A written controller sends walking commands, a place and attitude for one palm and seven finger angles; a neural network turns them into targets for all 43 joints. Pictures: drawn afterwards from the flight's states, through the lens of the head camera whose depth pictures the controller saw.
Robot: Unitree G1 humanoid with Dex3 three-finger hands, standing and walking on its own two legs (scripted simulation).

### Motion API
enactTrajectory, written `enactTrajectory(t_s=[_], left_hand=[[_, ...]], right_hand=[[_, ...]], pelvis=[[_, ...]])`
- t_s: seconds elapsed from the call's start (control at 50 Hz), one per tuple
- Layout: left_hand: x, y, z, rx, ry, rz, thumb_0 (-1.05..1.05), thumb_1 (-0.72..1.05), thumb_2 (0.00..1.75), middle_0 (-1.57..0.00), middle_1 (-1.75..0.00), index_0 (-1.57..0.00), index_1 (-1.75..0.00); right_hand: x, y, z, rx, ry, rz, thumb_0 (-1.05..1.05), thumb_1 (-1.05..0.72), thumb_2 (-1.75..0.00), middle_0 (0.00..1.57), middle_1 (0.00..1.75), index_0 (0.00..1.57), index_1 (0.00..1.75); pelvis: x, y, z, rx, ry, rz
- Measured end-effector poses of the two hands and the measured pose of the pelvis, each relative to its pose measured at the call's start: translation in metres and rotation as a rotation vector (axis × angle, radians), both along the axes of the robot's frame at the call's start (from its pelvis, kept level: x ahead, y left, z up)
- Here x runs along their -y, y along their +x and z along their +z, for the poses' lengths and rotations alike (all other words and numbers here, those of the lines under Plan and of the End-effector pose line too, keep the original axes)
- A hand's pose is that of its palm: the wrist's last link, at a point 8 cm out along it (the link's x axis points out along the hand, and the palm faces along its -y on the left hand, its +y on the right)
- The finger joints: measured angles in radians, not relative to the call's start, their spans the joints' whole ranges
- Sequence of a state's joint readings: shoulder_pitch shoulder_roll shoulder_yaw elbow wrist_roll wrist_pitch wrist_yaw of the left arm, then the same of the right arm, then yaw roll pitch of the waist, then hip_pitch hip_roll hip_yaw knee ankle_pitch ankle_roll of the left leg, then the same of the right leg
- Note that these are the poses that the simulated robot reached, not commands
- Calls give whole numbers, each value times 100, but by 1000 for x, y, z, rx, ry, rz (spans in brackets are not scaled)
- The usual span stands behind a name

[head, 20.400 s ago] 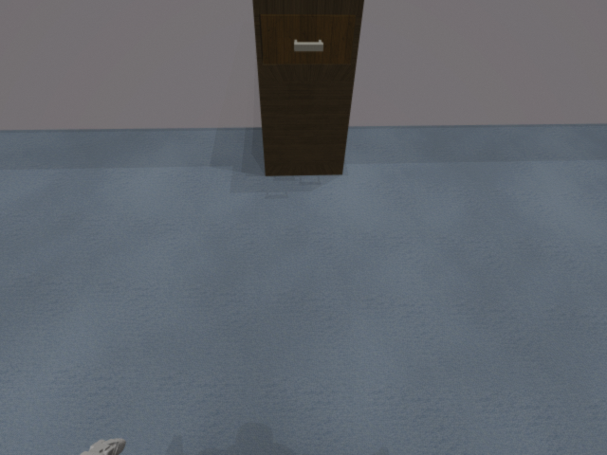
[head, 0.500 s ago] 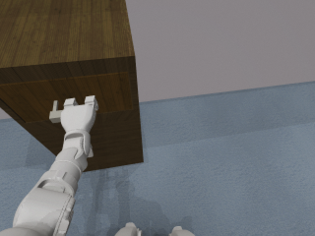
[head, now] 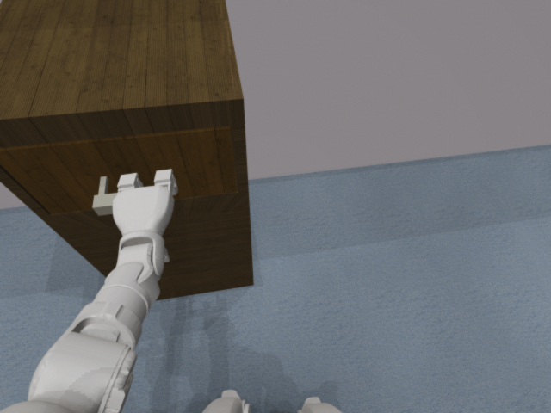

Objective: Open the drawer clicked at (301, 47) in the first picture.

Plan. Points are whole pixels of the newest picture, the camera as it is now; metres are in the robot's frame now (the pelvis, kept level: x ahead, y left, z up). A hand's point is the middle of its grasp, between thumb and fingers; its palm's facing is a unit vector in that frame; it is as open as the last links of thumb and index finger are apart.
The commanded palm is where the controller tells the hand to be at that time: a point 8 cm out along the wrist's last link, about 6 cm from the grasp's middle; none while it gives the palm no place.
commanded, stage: close the thumb around the handle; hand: left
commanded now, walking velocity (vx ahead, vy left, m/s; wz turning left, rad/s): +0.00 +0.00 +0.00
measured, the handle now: (131, 190) +0.48 +0.25 -0.02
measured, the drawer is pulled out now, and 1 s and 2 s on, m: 0.00 0.03 0.17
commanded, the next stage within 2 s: pull the drawer open in 0.46 s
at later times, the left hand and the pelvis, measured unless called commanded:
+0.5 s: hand (155, 224) +0.42 +0.20 -0.04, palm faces -0.03 -0.05 -1.00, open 6.1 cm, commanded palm +0.40 +0.20 +0.01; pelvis +0.00 +0.00 +0.00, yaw +0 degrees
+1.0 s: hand (155, 241) +0.39 +0.19 -0.04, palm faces -0.02 -0.08 -1.00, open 6.0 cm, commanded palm +0.35 +0.19 +0.01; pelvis +0.02 +0.00 +0.01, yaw -1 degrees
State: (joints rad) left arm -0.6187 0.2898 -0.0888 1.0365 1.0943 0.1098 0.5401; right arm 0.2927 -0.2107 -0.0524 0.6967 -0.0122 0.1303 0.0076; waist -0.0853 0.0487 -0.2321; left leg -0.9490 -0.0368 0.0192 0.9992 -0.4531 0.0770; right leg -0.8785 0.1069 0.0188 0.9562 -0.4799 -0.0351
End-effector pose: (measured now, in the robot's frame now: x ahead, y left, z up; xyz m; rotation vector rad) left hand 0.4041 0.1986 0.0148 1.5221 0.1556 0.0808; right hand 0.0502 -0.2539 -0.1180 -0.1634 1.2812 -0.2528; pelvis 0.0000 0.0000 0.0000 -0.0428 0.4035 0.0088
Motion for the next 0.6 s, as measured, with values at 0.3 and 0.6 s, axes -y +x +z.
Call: enactTrajectory(t_s=[0.3, 0.6], left_hand=[[-2, 0, -2, 34, 0, -20, 0, 53, 74, -32, -128, -38, -129], [-1, 1, -2, 16, 1, -13, 0, 68, 77, -29, -130, -35, -132]], right_hand=[[2, -7, -4, -20, -11, 6, 0, -91, -89, 20, 30, 20, 30], [2, -7, 0, -13, -14, -1, 0, -91, -89, 20, 30, 20, 30]], pelvis=[[-2, -3, -5, -11, -3, 0], [-2, -2, -2, -6, -2, -3]])
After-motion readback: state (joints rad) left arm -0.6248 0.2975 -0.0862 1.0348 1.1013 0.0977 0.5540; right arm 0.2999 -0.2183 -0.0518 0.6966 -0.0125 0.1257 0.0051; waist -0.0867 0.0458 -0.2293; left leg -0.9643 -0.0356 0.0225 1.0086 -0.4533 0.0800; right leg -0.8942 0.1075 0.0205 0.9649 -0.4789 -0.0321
